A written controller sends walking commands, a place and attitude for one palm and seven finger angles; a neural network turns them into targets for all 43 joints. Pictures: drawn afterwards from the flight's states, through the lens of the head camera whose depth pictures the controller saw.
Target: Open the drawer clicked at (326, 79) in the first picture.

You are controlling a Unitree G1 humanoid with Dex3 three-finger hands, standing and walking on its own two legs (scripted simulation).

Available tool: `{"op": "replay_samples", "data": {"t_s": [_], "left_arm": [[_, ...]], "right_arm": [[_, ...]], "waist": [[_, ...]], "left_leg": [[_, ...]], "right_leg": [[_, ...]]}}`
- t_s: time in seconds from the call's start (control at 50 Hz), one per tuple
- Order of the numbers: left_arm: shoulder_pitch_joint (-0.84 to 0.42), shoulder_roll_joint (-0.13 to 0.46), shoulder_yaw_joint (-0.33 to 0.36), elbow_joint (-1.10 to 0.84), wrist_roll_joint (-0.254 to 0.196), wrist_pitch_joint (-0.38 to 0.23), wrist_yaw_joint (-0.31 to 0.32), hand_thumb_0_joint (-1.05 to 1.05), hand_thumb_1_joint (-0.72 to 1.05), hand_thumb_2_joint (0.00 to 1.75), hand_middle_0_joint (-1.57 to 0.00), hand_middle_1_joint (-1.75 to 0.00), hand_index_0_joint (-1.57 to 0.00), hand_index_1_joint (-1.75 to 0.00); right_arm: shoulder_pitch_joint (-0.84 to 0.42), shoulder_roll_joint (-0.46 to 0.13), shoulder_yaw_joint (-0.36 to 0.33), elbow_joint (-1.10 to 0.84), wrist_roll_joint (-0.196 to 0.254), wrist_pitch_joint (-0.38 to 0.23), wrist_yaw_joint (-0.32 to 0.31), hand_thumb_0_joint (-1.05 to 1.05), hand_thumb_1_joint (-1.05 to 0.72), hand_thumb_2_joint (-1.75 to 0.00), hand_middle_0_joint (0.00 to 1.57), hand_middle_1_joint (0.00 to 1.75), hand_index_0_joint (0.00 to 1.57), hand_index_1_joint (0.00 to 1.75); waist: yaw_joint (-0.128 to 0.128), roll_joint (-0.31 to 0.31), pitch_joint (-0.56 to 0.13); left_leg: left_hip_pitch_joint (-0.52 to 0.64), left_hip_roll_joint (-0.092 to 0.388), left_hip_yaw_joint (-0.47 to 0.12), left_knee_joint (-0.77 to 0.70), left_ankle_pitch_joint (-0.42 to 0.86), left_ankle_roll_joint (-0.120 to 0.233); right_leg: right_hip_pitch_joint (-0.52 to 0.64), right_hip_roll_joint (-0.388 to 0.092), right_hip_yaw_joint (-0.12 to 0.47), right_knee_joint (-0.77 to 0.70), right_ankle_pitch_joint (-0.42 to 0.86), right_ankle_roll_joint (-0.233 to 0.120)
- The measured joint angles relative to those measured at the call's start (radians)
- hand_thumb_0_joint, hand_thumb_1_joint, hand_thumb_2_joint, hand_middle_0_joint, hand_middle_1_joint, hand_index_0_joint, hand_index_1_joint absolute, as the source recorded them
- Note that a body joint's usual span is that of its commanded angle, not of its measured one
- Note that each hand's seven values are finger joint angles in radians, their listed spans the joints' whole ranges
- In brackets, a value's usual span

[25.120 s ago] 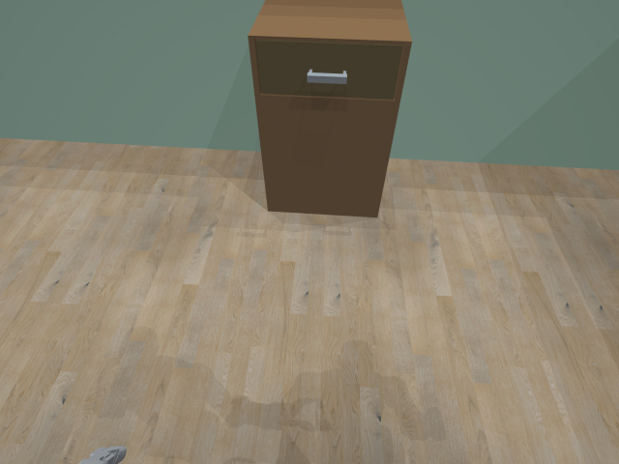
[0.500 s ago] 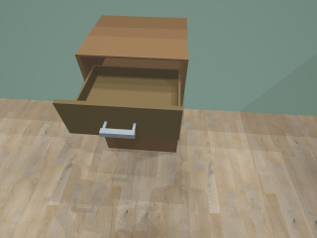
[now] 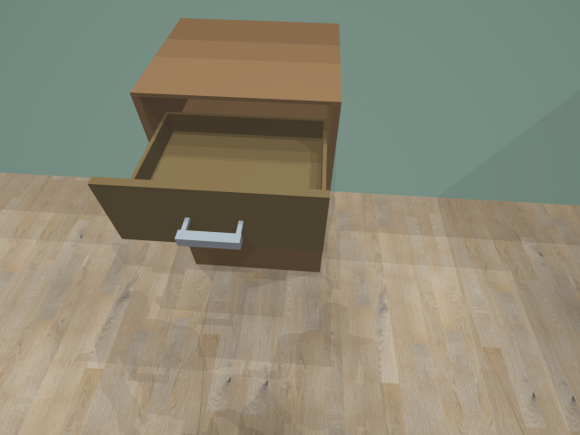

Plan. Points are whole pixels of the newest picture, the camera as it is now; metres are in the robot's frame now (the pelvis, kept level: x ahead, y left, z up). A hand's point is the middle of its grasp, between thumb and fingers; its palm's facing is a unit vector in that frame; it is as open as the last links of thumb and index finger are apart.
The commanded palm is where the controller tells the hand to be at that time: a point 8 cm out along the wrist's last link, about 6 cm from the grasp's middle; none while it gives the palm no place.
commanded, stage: look to check the result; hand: left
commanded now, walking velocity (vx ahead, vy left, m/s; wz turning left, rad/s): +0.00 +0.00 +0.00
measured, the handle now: (211, 231) +0.49 +0.20 -0.10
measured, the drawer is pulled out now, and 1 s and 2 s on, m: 0.30 0.30 0.30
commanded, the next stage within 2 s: come to a stop and stand still in 0.32 s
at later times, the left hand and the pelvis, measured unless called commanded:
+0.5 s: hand out of the picture -0.01 +0.15 -0.18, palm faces +0.04 -0.98 -0.18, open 7.3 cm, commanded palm none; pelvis +0.00 -0.01 +0.00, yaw +0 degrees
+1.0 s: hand out of the picture +0.05 +0.22 -0.17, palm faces +0.03 -0.97 -0.23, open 7.4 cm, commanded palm none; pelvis +0.00 +0.03 +0.00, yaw +0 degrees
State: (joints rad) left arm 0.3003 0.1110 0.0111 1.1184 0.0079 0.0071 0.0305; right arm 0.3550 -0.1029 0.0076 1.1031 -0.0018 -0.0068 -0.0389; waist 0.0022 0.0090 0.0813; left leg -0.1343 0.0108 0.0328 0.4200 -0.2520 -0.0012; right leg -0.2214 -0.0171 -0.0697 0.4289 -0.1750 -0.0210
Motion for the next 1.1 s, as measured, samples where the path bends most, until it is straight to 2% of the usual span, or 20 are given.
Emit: {"op": "replay_samples", "data": {"t_s": [0.5, 0.6, 0.68, 0.8, 0.94, 1.1], "left_arm": [[-0.014, 0.011, -0.006, -0.014, -0.001, -0.002, 0.001, 0.00, 0.91, 0.90, -0.20, -0.30, -0.20, -0.30], [0.014, 0.037, -0.009, -0.072, 0.004, -0.011, 0.004, 0.00, 0.91, 0.90, -0.20, -0.30, -0.20, -0.30], [0.003, 0.057, -0.001, -0.097, 0.007, -0.010, 0.005, 0.00, 0.91, 0.90, -0.20, -0.30, -0.20, -0.30], [-0.045, 0.088, 0.000, -0.121, 0.003, -0.012, 0.001, 0.00, 0.91, 0.90, -0.20, -0.30, -0.20, -0.30], [-0.066, 0.102, -0.006, -0.126, 0.002, -0.004, -0.001, 0.00, 0.91, 0.90, -0.20, -0.30, -0.20, -0.30], [-0.026, 0.082, -0.016, -0.090, 0.003, 0.001, -0.002, 0.00, 0.91, 0.90, -0.20, -0.30, -0.20, -0.30]], "right_arm": [[-0.024, 0.007, 0.000, -0.012, -0.007, 0.010, 0.007, 0.01, -0.90, -0.90, 0.20, 0.30, 0.20, 0.30], [-0.019, -0.036, -0.027, -0.056, -0.017, 0.008, 0.013, 0.01, -0.90, -0.90, 0.20, 0.30, 0.20, 0.30], [-0.037, -0.071, -0.039, -0.073, -0.016, 0.005, 0.014, 0.01, -0.90, -0.90, 0.20, 0.30, 0.20, 0.30], [-0.078, -0.097, -0.030, -0.087, -0.014, -0.012, 0.013, 0.01, -0.90, -0.90, 0.20, 0.30, 0.20, 0.30], [-0.121, -0.095, -0.014, -0.087, -0.015, -0.011, 0.019, 0.01, -0.90, -0.90, 0.20, 0.30, 0.20, 0.30], [-0.122, -0.078, -0.010, -0.054, -0.011, -0.005, 0.023, 0.01, -0.92, -0.90, 0.20, 0.30, 0.20, 0.30]], "waist": [[-0.004, -0.003, 0.008], [-0.017, 0.009, -0.054], [-0.018, 0.005, -0.093], [-0.006, -0.008, -0.103], [0.001, -0.010, -0.090], [0.006, -0.011, -0.065]], "left_leg": [[0.000, 0.010, -0.008, -0.001, -0.002, -0.013], [-0.071, 0.014, -0.022, 0.111, -0.060, -0.012], [-0.079, 0.011, -0.020, 0.149, -0.087, -0.004], [-0.050, -0.005, -0.006, 0.125, -0.077, 0.015], [-0.026, -0.024, 0.009, 0.082, -0.048, 0.032], [-0.017, -0.042, 0.022, 0.041, -0.019, 0.046]], "right_leg": [[-0.001, 0.009, -0.009, 0.004, -0.007, -0.012], [-0.051, 0.008, -0.021, 0.082, -0.053, -0.011], [-0.056, 0.003, -0.019, 0.111, -0.072, 0.000], [-0.033, -0.010, -0.003, 0.094, -0.060, 0.018], [-0.016, -0.027, 0.012, 0.058, -0.030, 0.036], [-0.012, -0.041, 0.026, 0.024, -0.001, 0.051]]}}
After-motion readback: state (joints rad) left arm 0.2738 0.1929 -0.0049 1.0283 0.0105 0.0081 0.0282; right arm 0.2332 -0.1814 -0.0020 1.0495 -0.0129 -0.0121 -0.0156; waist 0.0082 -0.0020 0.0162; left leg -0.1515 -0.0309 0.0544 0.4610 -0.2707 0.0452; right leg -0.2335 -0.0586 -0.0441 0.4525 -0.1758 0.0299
